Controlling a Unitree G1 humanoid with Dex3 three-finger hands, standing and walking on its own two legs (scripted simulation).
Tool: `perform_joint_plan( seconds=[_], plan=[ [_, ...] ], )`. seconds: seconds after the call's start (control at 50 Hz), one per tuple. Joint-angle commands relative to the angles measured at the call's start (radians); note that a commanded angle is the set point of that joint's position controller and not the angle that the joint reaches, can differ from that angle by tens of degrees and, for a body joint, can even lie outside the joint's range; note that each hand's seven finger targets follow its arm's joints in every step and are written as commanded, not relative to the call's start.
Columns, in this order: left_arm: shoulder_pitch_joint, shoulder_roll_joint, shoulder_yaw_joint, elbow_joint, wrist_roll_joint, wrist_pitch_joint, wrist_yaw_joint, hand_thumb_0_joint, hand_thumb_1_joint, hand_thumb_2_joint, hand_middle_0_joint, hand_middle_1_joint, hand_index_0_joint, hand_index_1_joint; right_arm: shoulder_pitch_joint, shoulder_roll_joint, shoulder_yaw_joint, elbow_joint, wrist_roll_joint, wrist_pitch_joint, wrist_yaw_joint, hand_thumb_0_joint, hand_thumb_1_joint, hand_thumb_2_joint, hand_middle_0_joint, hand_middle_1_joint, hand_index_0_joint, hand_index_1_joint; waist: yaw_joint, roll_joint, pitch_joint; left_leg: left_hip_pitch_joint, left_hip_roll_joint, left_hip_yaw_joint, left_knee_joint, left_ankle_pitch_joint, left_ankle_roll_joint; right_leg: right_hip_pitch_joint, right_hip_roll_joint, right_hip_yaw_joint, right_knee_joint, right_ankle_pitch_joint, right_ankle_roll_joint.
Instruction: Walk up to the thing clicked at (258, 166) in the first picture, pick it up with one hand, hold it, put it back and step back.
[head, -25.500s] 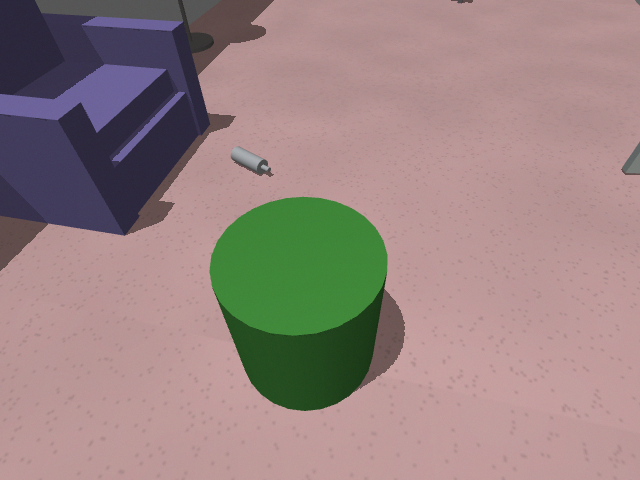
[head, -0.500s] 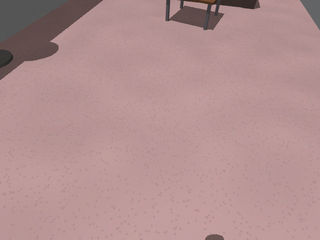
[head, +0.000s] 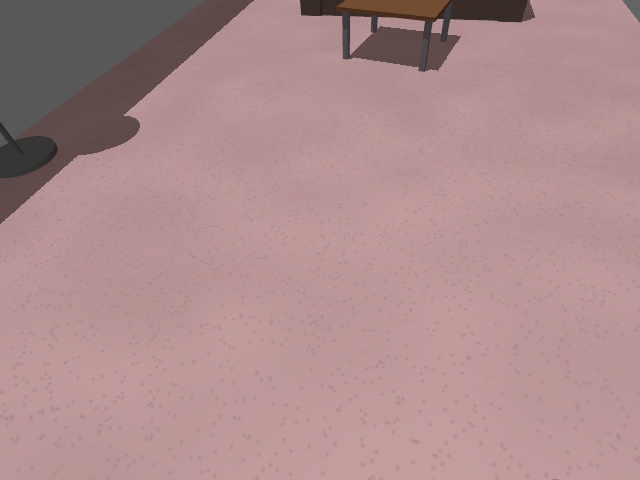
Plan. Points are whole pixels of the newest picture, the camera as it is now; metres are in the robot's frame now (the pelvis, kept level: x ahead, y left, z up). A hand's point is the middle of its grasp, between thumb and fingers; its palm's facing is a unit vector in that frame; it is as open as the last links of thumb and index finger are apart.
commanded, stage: walk up
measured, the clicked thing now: out of the picture +0.20 +1.13 -0.74
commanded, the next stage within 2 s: stand in 0.20 s
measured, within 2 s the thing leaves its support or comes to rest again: neither
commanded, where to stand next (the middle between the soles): +0.04 +0.01 m, yaw -1 degrees
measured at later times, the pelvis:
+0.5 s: pelvis +0.00 +0.00 +0.00, yaw -1 degrees
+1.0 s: pelvis +0.00 +0.00 +0.00, yaw +0 degrees
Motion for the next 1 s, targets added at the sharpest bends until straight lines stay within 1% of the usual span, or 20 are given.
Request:
perform_joint_plan(
  seconds=[0.0, 0.1, 0.16, 0.18, 0.28, 0.34, 0.36, 0.4, 0.44, 0.5, 0.52, 0.62, 0.64, 0.66, 0.7, 0.82, 0.88, 0.92, 0.94, 0.98],
  plan=[
    [-0.063, 0.222, 0.043, -0.053, 0.005, -0.018, 0.018, 0.0, 0.9, 0.9, -0.2, -0.3, -0.2, -0.3, -0.046, -0.197, -0.037, -0.042, -0.005, -0.019, -0.013, 0.0, -0.9, -0.9, 0.2, 0.3, 0.2, 0.3, -0.013, -0.047, -0.083, 0.046, 0.092, -0.073, -0.06, 0.094, 0.039, -0.001, -0.11, 0.096, -0.096, 0.11, -0.029],
    [-0.076, 0.22, 0.048, -0.055, 0.006, -0.013, 0.017, 0.0, 0.9, 0.9, -0.2, -0.3, -0.2, -0.3, -0.034, -0.199, -0.036, -0.031, -0.009, -0.023, -0.015, 0.0, -0.9, -0.9, 0.2, 0.3, 0.2, 0.3, -0.015, -0.014, -0.076, 0.018, 0.093, -0.073, -0.087, 0.069, 0.034, 0.025, -0.103, 0.093, -0.094, 0.097, -0.031],
    [-0.071, 0.218, 0.048, -0.055, 0.005, -0.011, 0.016, 0.0, 0.9, 0.9, -0.2, -0.3, -0.2, -0.3, -0.032, -0.2, -0.035, -0.031, -0.01, -0.025, -0.017, 0.0, -0.9, -0.9, 0.2, 0.3, 0.2, 0.3, -0.011, -0.006, -0.092, 0.029, 0.097, -0.071, -0.086, 0.083, 0.035, 0.036, -0.101, 0.095, -0.09, 0.114, -0.032],
    [-0.069, 0.217, 0.048, -0.054, 0.005, -0.007, 0.015, 0.0, 0.9, 0.9, -0.2, -0.3, -0.2, -0.3, -0.046, -0.197, -0.035, -0.04, -0.015, -0.03, -0.019, 0.0, -0.9, -0.9, 0.2, 0.3, 0.2, 0.3, -0.011, -0.016, -0.095, 0.019, 0.113, -0.089, -0.101, 0.126, 0.029, 0.049, -0.101, 0.09, -0.076, 0.112, -0.029],
    [-0.071, 0.207, 0.047, -0.059, 0.004, -0.004, 0.012, 0.0, 0.9, 0.9, -0.2, -0.3, -0.2, -0.3, -0.029, -0.204, -0.036, -0.035, -0.014, -0.039, -0.024, 0.0, -0.9, -0.9, 0.2, 0.3, 0.2, 0.3, -0.015, 0.001, -0.109, 0.032, 0.116, -0.083, -0.099, 0.179, 0.026, 0.07, -0.105, 0.094, -0.076, 0.151, -0.029],
    [-0.069, 0.202, 0.045, -0.06, 0.005, -0.001, 0.011, 0.0, 0.9, 0.9, -0.2, -0.3, -0.2, -0.3, -0.031, -0.205, -0.036, -0.034, -0.012, -0.039, -0.026, 0.0, -0.9, -0.9, 0.2, 0.3, 0.2, 0.3, -0.015, -0.001, -0.095, 0.034, 0.113, -0.084, -0.108, 0.135, 0.023, 0.048, -0.101, 0.09, -0.086, 0.109, -0.027],
    [-0.072, 0.206, 0.046, -0.063, 0.006, -0.002, 0.012, 0.0, 0.9, 0.9, -0.2, -0.3, -0.2, -0.3, -0.027, -0.204, -0.038, -0.035, -0.014, -0.038, -0.026, 0.0, -0.9, -0.9, 0.2, 0.3, 0.2, 0.3, -0.018, -0.012, -0.103, 0.045, 0.115, -0.082, -0.101, 0.148, 0.026, 0.05, -0.104, 0.094, -0.086, 0.12, -0.03],
    [-0.075, 0.203, 0.045, -0.06, 0.005, 0.002, 0.01, 0.0, 0.9, 0.9, -0.2, -0.3, -0.2, -0.3, -0.01, -0.201, -0.035, -0.029, -0.015, -0.036, -0.026, 0.0, -0.9, -0.9, 0.2, 0.3, 0.2, 0.3, -0.025, -0.005, -0.068, 0.018, 0.108, -0.083, -0.121, 0.08, 0.021, 0.029, -0.098, 0.093, -0.096, 0.07, -0.029],
    [-0.07, 0.203, 0.043, -0.063, 0.006, 0.001, 0.009, 0.0, 0.9, 0.9, -0.2, -0.3, -0.2, -0.3, -0.011, -0.209, -0.038, -0.03, -0.014, -0.034, -0.025, 0.0, -0.9, -0.9, 0.2, 0.3, 0.2, 0.3, -0.024, -0.011, -0.064, 0.013, 0.108, -0.086, -0.125, 0.035, 0.026, 0.025, -0.099, 0.093, -0.103, 0.052, -0.03],
    [-0.063, 0.203, 0.044, -0.062, 0.008, 0.003, 0.008, 0.0, 0.9, 0.9, -0.2, -0.3, -0.2, -0.3, -0.006, -0.207, -0.038, -0.033, -0.016, -0.033, -0.025, 0.0, -0.9, -0.9, 0.2, 0.3, 0.2, 0.3, -0.027, -0.016, -0.058, 0.009, 0.108, -0.087, -0.127, 0.007, 0.027, 0.01, -0.099, 0.096, -0.106, 0.034, -0.032],
    [-0.055, 0.204, 0.042, -0.064, 0.007, 0.001, 0.009, 0.0, 0.9, 0.9, -0.2, -0.3, -0.2, -0.3, -0.015, -0.206, -0.038, -0.034, -0.015, -0.034, -0.024, 0.0, -0.9, -0.9, 0.2, 0.3, 0.2, 0.3, -0.02, -0.019, -0.069, 0.032, 0.111, -0.087, -0.121, 0.046, 0.029, 0.01, -0.102, 0.095, -0.104, 0.044, -0.033],
    [-0.052, 0.207, 0.042, -0.066, 0.006, -0.001, 0.009, 0.0, 0.9, 0.9, -0.2, -0.3, -0.2, -0.3, -0.007, -0.203, -0.036, -0.035, -0.014, -0.034, -0.021, 0.0, -0.9, -0.9, 0.2, 0.3, 0.2, 0.3, -0.026, -0.022, -0.053, 0.021, 0.104, -0.09, -0.123, 0.021, 0.026, -0.006, -0.099, 0.096, -0.11, 0.019, -0.03],
    [-0.045, 0.207, 0.042, -0.065, 0.006, 0.0, 0.007, 0.0, 0.9, 0.9, -0.2, -0.3, -0.2, -0.3, 0.0, -0.203, -0.034, -0.033, -0.014, -0.033, -0.021, 0.0, -0.9, -0.9, 0.2, 0.3, 0.2, 0.3, -0.028, -0.017, -0.044, 0.014, 0.101, -0.09, -0.128, -0.021, 0.026, -0.018, -0.096, 0.095, -0.112, 0.001, -0.031],
    [-0.037, 0.206, 0.042, -0.066, 0.007, 0.0, 0.008, 0.0, 0.9, 0.9, -0.2, -0.3, -0.2, -0.3, -0.013, -0.205, -0.037, -0.037, -0.014, -0.033, -0.02, 0.0, -0.9, -0.9, 0.2, 0.3, 0.2, 0.3, -0.022, -0.02, -0.051, 0.027, 0.104, -0.091, -0.118, -0.009, 0.028, -0.015, -0.098, 0.096, -0.111, 0.006, -0.032],
    [-0.039, 0.212, 0.04, -0.071, 0.009, -0.004, 0.009, 0.0, 0.9, 0.9, -0.2, -0.3, -0.2, -0.3, -0.01, -0.203, -0.037, -0.038, -0.013, -0.034, -0.02, 0.0, -0.9, -0.9, 0.2, 0.3, 0.2, 0.3, -0.027, -0.037, -0.081, 0.063, 0.108, -0.086, -0.101, 0.065, 0.032, -0.014, -0.106, 0.1, -0.11, 0.06, -0.032],
    [-0.03, 0.215, 0.044, -0.075, 0.005, -0.004, 0.011, 0.0, 0.9, 0.9, -0.2, -0.3, -0.2, -0.3, -0.002, -0.203, -0.034, -0.039, -0.015, -0.033, -0.022, 0.0, -0.9, -0.9, 0.2, 0.3, 0.2, 0.3, -0.026, -0.024, -0.088, 0.062, 0.107, -0.075, -0.089, 0.118, 0.031, 0.007, -0.106, 0.1, -0.102, 0.11, -0.033],
    [-0.024, 0.214, 0.042, -0.075, 0.005, -0.003, 0.012, 0.0, 0.9, 0.9, -0.2, -0.3, -0.2, -0.3, -0.008, -0.203, -0.034, -0.04, -0.015, -0.033, -0.023, 0.0, -0.9, -0.9, 0.2, 0.3, 0.2, 0.3, -0.023, -0.025, -0.093, 0.07, 0.111, -0.076, -0.089, 0.133, 0.028, 0.01, -0.105, 0.097, -0.096, 0.113, -0.034],
    [-0.024, 0.212, 0.041, -0.074, 0.005, -0.002, 0.011, 0.0, 0.9, 0.9, -0.2, -0.3, -0.2, -0.3, -0.001, -0.201, -0.031, -0.037, -0.015, -0.033, -0.024, 0.0, -0.9, -0.9, 0.2, 0.3, 0.2, 0.3, -0.022, -0.022, -0.074, 0.047, 0.109, -0.076, -0.097, 0.111, 0.028, 0.013, -0.105, 0.099, -0.102, 0.099, -0.033],
    [-0.016, 0.206, 0.039, -0.071, 0.005, -0.001, 0.011, 0.0, 0.9, 0.9, -0.2, -0.3, -0.2, -0.3, -0.008, -0.206, -0.031, -0.037, -0.013, -0.03, -0.024, 0.0, -0.9, -0.9, 0.2, 0.3, 0.2, 0.3, -0.018, -0.012, -0.06, 0.038, 0.105, -0.079, -0.099, 0.076, 0.028, 0.006, -0.102, 0.096, -0.11, 0.073, -0.03],
    [-0.02, 0.218, 0.041, -0.073, 0.005, -0.002, 0.012, 0.0, 0.9, 0.9, -0.2, -0.3, -0.2, -0.3, -0.003, -0.196, -0.029, -0.039, -0.013, -0.03, -0.022, 0.0, -0.9, -0.9, 0.2, 0.3, 0.2, 0.3, -0.022, -0.033, -0.066, 0.044, 0.108, -0.081, -0.102, 0.093, 0.028, 0.009, -0.104, 0.096, -0.106, 0.075, -0.032]
  ],
)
